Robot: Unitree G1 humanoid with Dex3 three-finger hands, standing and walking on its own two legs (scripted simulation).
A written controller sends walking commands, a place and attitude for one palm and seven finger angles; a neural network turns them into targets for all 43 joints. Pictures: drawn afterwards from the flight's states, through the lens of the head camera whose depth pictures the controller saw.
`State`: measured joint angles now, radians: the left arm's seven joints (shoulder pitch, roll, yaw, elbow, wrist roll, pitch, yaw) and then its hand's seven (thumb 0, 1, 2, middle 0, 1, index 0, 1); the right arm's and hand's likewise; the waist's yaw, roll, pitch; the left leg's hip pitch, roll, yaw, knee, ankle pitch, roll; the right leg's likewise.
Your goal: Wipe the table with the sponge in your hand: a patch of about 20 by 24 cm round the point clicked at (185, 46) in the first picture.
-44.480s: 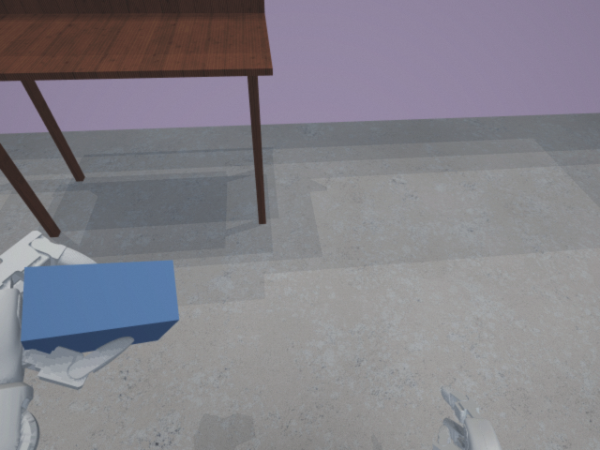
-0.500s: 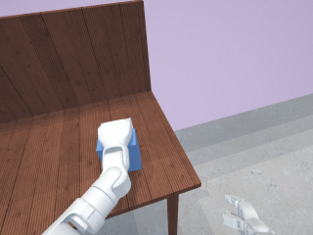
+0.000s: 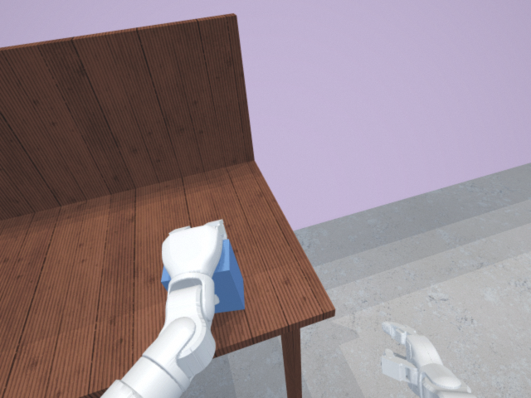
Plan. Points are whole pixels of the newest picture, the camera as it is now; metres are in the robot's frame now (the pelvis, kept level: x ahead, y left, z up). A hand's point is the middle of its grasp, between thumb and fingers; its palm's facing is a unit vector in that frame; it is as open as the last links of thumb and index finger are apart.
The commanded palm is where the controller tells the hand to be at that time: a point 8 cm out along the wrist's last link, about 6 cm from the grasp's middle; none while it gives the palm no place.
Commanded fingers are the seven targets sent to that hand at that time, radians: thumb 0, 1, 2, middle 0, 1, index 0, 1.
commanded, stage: slide back across to the middle lane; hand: left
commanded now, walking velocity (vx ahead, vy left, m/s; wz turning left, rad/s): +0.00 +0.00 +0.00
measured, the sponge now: (209, 286) +0.30 +0.15 +0.02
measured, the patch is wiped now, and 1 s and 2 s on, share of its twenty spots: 1.00 1.00 1.00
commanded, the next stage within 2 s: wipe forward along the middle lane in 0.64 s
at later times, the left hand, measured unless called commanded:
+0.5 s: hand (177, 274) +0.28 +0.18 +0.08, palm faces +0.09 -0.20 -0.97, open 10.1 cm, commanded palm +0.23 +0.19 +0.13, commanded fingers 0.00 0.10 1.30 -1.20 -1.60 -1.20 -1.60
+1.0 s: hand (148, 272) +0.28 +0.23 +0.07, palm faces +0.01 -0.10 -0.99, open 10.1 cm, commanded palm +0.25 +0.23 +0.12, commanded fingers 0.00 0.10 1.30 -1.20 -1.60 -1.20 -1.60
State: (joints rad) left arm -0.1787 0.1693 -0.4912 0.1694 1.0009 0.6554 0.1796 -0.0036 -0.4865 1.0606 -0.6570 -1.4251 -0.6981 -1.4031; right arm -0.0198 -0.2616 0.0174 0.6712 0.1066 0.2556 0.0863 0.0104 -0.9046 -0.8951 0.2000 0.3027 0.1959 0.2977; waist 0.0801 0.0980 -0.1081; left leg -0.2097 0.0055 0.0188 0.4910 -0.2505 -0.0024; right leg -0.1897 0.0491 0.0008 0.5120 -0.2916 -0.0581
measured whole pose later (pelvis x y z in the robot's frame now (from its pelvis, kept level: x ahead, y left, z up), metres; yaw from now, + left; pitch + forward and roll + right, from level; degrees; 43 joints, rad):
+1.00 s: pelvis -0.01 +0.01 +0.00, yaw +0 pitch -2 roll +0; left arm -0.13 0.32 -0.28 0.13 0.98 0.55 0.05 -0.02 -0.52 1.06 -0.71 -1.37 -0.75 -1.34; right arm -0.01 -0.26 0.04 0.68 0.09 0.15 -0.02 0.01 -0.90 -0.89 0.20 0.30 0.20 0.30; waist 0.09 0.09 -0.06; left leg -0.19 0.00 0.02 0.45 -0.22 0.01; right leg -0.17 0.04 0.01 0.46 -0.26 -0.05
